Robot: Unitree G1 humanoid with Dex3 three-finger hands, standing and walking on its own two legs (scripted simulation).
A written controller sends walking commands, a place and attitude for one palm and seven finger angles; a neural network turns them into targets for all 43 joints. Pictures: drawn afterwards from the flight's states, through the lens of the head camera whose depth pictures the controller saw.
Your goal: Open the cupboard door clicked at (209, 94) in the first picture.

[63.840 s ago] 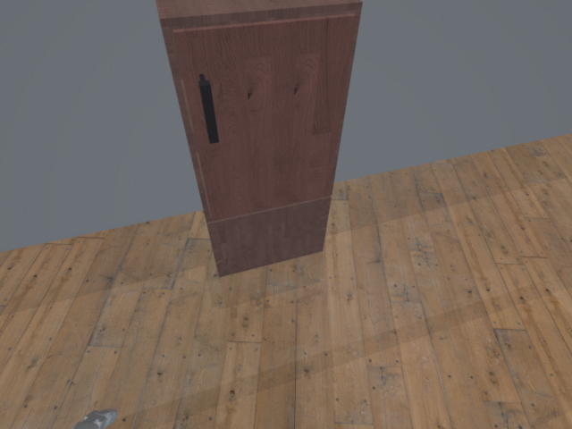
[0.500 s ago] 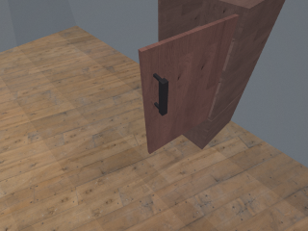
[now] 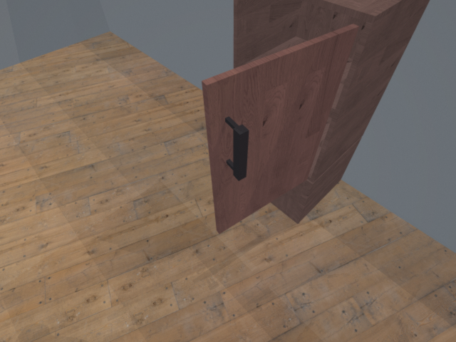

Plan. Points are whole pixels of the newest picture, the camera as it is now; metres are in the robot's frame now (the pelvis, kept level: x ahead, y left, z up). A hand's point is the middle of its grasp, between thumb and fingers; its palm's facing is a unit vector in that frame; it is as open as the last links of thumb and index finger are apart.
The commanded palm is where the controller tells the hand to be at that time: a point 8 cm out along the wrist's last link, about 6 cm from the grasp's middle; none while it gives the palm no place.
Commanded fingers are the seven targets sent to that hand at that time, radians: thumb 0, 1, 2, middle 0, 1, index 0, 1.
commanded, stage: look to check the result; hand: left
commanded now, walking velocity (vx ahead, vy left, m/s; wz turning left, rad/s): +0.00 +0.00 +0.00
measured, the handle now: (234, 149) +0.51 +0.02 +0.02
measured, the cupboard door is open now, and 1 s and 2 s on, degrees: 80 80 80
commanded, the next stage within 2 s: stand and wait in 0.48 s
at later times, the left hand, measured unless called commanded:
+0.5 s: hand out of the picture +0.11 +0.23 -0.16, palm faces -0.03 -0.94 -0.33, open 7.4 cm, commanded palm none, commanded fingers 0.00 0.90 0.90 -0.20 -0.30 -0.20 -0.30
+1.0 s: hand out of the picture +0.10 +0.23 -0.16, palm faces -0.04 -0.95 -0.32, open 7.4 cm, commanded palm none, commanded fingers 0.00 0.90 0.90 -0.20 -0.30 -0.20 -0.30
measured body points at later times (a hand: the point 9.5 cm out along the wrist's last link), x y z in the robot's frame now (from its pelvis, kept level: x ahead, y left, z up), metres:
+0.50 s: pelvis +0.02 -0.01 +0.00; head +0.04 -0.02 +0.45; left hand +0.11 +0.28 -0.13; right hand +0.08 -0.29 -0.15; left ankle -0.01 +0.11 -0.75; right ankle +0.03 -0.09 -0.75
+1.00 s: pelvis +0.02 +0.00 +0.00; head +0.04 -0.01 +0.45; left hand +0.10 +0.28 -0.14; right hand +0.07 -0.28 -0.15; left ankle -0.01 +0.11 -0.75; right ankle +0.03 -0.09 -0.75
